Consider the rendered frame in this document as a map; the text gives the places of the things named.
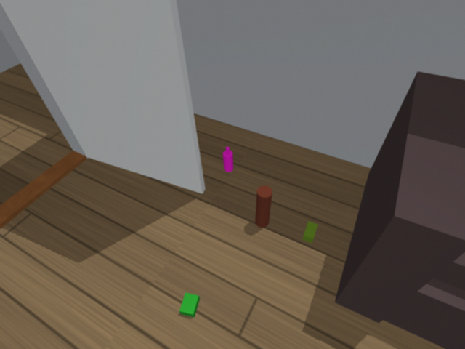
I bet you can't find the sofa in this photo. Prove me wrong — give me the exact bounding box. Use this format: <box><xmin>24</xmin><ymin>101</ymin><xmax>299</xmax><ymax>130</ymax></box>
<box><xmin>335</xmin><ymin>72</ymin><xmax>465</xmax><ymax>349</ymax></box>

